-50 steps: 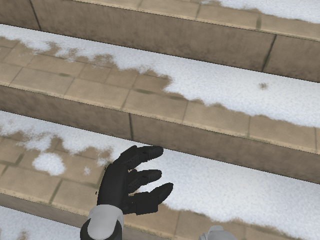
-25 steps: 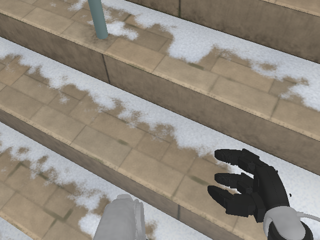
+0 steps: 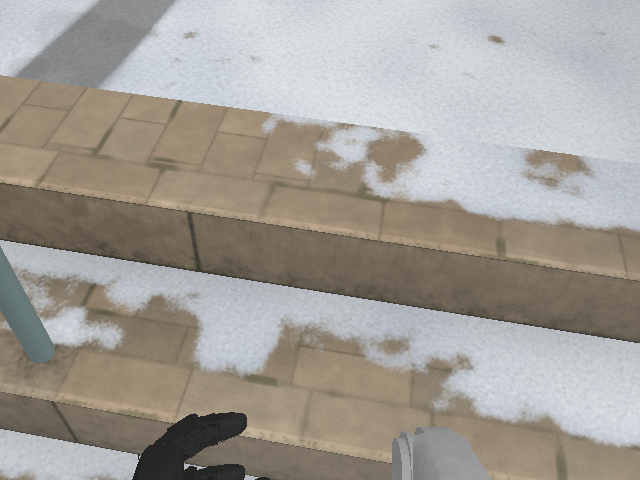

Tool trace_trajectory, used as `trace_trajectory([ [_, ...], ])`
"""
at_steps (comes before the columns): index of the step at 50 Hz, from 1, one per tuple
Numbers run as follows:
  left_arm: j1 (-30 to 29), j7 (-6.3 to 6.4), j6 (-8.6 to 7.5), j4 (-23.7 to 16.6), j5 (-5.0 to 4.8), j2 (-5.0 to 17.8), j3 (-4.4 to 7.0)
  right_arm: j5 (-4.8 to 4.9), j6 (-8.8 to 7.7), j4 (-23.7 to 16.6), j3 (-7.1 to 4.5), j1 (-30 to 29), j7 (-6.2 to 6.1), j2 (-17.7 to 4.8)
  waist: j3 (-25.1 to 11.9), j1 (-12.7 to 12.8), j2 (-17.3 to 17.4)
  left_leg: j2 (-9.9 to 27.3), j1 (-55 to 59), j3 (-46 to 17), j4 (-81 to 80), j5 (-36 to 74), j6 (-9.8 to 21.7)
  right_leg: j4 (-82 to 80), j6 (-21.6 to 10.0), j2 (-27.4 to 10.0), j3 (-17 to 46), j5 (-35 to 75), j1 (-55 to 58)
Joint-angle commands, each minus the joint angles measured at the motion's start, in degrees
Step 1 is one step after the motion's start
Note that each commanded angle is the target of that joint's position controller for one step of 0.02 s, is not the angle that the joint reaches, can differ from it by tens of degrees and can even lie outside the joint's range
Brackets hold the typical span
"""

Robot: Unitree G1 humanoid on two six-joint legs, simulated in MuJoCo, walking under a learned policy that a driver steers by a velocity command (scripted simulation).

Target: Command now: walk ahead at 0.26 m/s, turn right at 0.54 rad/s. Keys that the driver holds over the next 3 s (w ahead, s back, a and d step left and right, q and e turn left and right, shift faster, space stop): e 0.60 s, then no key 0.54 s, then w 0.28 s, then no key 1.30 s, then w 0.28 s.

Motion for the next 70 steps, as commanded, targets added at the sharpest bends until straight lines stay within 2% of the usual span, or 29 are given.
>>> trace_trajectory([
  [1,-7.68,-1.96,0.85,-6.48,-0.96,1.99,-0.29,1.55,0.58,-3.34,-2.04,-0.27,-2.97,-10.55,1.28,1.35,6.49,8.16,1.19,-1.31,-15.80,35.44,7.10,-22.73,-0.65,-3.16,-8.84,-6.90,11.67],
  [3,1.12,-1.07,0.87,-3.18,-2.05,1.67,-0.32,3.64,0.52,-7.22,-2.48,-4.09,-4.31,-14.78,-5.28,5.43,9.40,11.90,2.90,0.64,-3.60,87.84,7.01,-33.73,-2.55,1.85,-14.52,-10.43,30.79],
  [5,16.69,-0.11,0.06,1.11,-1.87,7.36,1.92,5.23,1.59,-10.23,-3.74,-7.27,-2.69,-18.94,-14.40,9.72,14.99,13.56,6.84,-1.40,17.64,99.68,6.27,-47.11,-4.54,7.11,-11.11,-10.69,46.46],
  [6,18.27,-0.47,-1.00,0.49,-1.67,12.29,3.93,4.61,1.60,-12.00,-3.92,-6.30,-1.23,-19.16,-17.11,11.67,15.46,11.92,-2.49,-4.02,33.99,82.84,3.76,-57.64,-6.36,6.57,2.38,-7.33,56.90],
  [7,15.75,-0.07,-0.41,1.57,-1.67,20.50,6.75,4.22,1.89,-19.45,-3.01,-13.35,0.99,-12.30,-15.04,9.72,-7.95,-3.17,-31.03,-5.11,62.61,14.77,-2.36,-76.72,-14.89,-7.55,35.02,1.26,65.54],
  [8,9.18,0.34,1.11,-2.04,-0.06,22.10,8.06,1.52,2.14,-22.23,-2.69,-13.73,2.03,-10.54,-20.77,6.62,-5.06,-6.90,-35.60,-22.26,80.19,1.69,-2.13,-88.27,-16.25,-11.61,54.09,4.73,63.75],
  [9,4.41,0.38,1.27,-2.77,0.80,19.06,7.12,0.71,2.46,-24.69,-1.84,-12.60,2.36,-5.91,-17.75,2.70,-2.30,-5.45,-38.26,-25.46,87.01,6.08,-1.33,-88.82,-15.44,-11.46,50.49,-5.77,56.89],
  [11,5.95,0.74,0.22,2.46,0.29,11.56,5.06,-0.85,3.30,-26.33,-0.93,-14.48,0.15,-3.49,-1.76,-0.85,6.31,-3.17,-43.78,-25.06,84.60,12.17,0.37,-81.03,-8.97,-7.14,37.04,-13.61,41.73],
  [13,6.88,0.68,-1.37,4.98,0.30,8.61,3.77,-1.41,4.61,-26.79,0.20,-11.65,-1.35,-1.86,0.51,-2.95,3.10,-3.28,-46.44,-24.72,88.19,10.98,0.90,-79.62,-6.83,-3.73,28.29,-4.69,38.67],
  [17,14.26,-0.16,-3.52,8.87,-0.86,15.20,5.57,-1.66,5.49,-29.62,0.81,-16.85,-2.12,-3.41,-3.71,-1.08,3.15,-2.16,-54.00,-24.08,89.16,7.37,-0.40,-79.94,-5.50,-3.20,23.28,26.11,49.62],
  [20,13.39,1.78,-2.84,5.37,-1.48,14.37,5.28,-1.23,6.83,-28.89,0.35,-20.23,-2.04,-5.38,-5.51,0.85,3.80,-0.07,-55.46,-21.21,80.01,10.17,-1.94,-78.13,-1.33,-3.41,23.52,34.07,55.27],
  [26,14.44,3.05,-2.41,3.28,-1.01,14.66,5.48,-0.99,8.65,-29.19,0.71,-24.82,-1.81,-2.87,-3.83,2.73,-1.02,-1.58,-60.05,-21.97,81.64,13.51,-2.11,-79.23,-3.14,-3.44,29.46,21.48,59.12],
  [29,15.23,3.11,-2.43,1.40,-0.44,15.02,5.87,0.05,8.80,-28.92,-0.38,-26.56,-1.92,-4.66,-6.34,4.93,-4.88,-3.87,-61.87,-22.34,86.09,7.33,-2.17,-80.76,-7.06,-4.82,32.67,25.26,66.00],
  [35,18.95,4.04,-3.34,1.63,-0.85,16.97,6.29,-0.02,8.24,-31.60,0.37,-31.90,-1.34,-4.90,-5.51,6.83,-2.38,-3.59,-64.04,-23.19,83.18,-2.87,-2.20,-83.51,-11.81,-10.10,37.01,37.37,75.92],
  [43,20.31,4.02,-4.65,4.76,-0.04,20.40,7.02,-0.72,8.07,-38.89,1.57,-37.11,-1.17,-5.49,-3.72,7.23,-2.90,-0.93,-70.04,-26.45,85.06,-20.93,-0.12,-84.35,-8.92,-11.93,33.68,36.33,78.13],
  [46,13.15,4.21,-4.64,3.77,-0.57,21.61,6.83,-1.27,8.42,-42.50,3.13,-35.74,-1.12,-3.11,-7.98,1.96,-2.47,2.29,-51.34,-29.19,70.50,-14.03,2.11,-86.89,-3.16,-9.85,30.50,31.77,64.53],
  [48,9.24,3.41,-2.21,1.83,-1.86,19.63,6.55,0.29,9.66,-43.45,3.88,-33.39,-1.71,-2.14,-9.54,-0.35,-2.36,-0.39,-25.46,-24.09,46.81,-18.50,1.86,-88.22,1.23,-2.94,19.55,31.34,51.52],
  [50,6.68,2.01,-0.23,0.96,-3.19,19.57,7.23,3.04,9.17,-39.04,1.18,-17.16,-2.37,-7.35,-17.58,-8.12,8.77,4.57,1.02,-30.08,26.74,1.00,2.63,-66.16,9.10,3.27,12.26,29.33,43.60],
  [51,5.42,0.60,0.57,-0.94,-3.52,15.38,6.01,2.73,9.57,-36.43,0.51,-16.61,-2.82,-10.43,-19.00,-7.76,25.11,12.06,5.52,-41.56,20.67,14.09,5.47,-53.07,12.14,9.08,10.21,-8.40,29.77],
  [52,10.81,-0.93,0.14,-1.31,-1.49,12.66,4.90,1.39,9.31,-34.96,-0.09,-14.32,-3.56,-12.69,-23.42,-5.55,35.03,12.93,2.84,-47.31,22.24,34.07,6.17,-32.21,14.69,12.24,11.85,-16.89,30.56],
  [55,18.29,-0.44,0.48,4.79,0.56,13.45,4.88,0.18,8.77,-36.04,2.71,-25.16,-4.42,-3.14,-11.79,4.69,15.66,5.83,-14.78,-31.96,32.55,15.90,1.07,-16.98,13.43,10.69,9.35,-2.45,28.21],
  [57,24.33,-0.05,3.13,7.79,1.69,15.19,5.68,-0.85,7.03,-36.13,2.64,-29.32,-4.02,-3.38,-5.22,9.81,5.57,2.30,-26.13,-26.02,32.73,8.74,2.01,-15.26,13.75,10.81,0.37,4.43,36.01],
  [59,29.52,-0.47,4.77,8.23,2.28,16.10,5.61,-2.18,6.12,-35.55,1.98,-30.43,-3.77,-4.25,-4.41,12.09,4.95,1.60,-30.30,-25.83,32.63,5.50,3.16,-16.59,13.24,9.50,-4.15,5.71,42.03],
  [64,32.80,-0.85,3.82,5.55,0.82,13.65,3.66,-1.63,5.17,-36.17,0.88,-33.86,-3.57,-4.90,-3.11,13.55,8.29,2.55,-35.73,-28.16,40.26,2.18,4.79,-58.77,4.49,2.00,-5.27,5.97,55.23],
  [66,36.76,-1.10,2.17,10.38,-1.42,6.04,1.53,-0.34,7.47,-34.49,1.68,-29.58,-3.79,-1.13,-2.41,11.96,1.02,-3.74,-42.36,-19.27,58.90,-15.93,5.03,-84.32,-0.69,-0.18,-8.47,23.43,70.48],
  [67,34.68,-1.02,1.26,11.92,-0.99,3.55,0.33,0.52,8.34,-33.48,2.44,-26.78,-4.14,2.95,-0.54,9.31,-8.11,-9.90,-43.57,-15.70,83.63,-24.85,5.88,-94.44,-2.95,-2.92,-5.84,27.31,68.03],
  [68,29.19,-1.42,-0.45,10.93,2.42,2.83,-1.06,2.07,8.82,-33.61,2.88,-27.07,-3.67,7.37,-0.59,4.73,-7.82,-15.61,-49.77,-21.03,115.94,-20.67,6.17,-89.80,-2.85,-4.01,-1.99,23.51,64.12],
  [69,27.35,-2.15,-2.25,8.78,5.66,6.04,-2.05,2.81,7.94,-36.91,2.87,-28.64,-2.95,10.11,-0.10,-0.26,0.81,-15.37,-64.86,-31.18,132.20,-10.58,5.71,-74.57,0.65,-10.41,12.27,39.81,64.96],
  [70,29.36,-2.08,-3.67,8.62,4.00,12.97,0.76,0.11,7.53,-36.20,2.55,-20.46,-3.08,5.99,-4.30,-4.07,5.24,-11.84,-69.58,-33.27,126.40,-3.66,6.51,-81.21,4.00,-18.90,22.54,24.68,69.74],
])
Next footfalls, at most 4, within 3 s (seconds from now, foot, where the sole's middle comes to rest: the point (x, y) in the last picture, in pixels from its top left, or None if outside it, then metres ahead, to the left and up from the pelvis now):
0.10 right None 0.25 -0.08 -0.61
0.94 left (195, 470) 0.42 0.19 -0.46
1.36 right None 0.30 0.15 -0.61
1.92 left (162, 365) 0.59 0.27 -0.45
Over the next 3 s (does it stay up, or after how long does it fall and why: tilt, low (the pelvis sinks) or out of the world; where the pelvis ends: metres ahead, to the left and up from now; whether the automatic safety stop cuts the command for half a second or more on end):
stays up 0.58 0.17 0.32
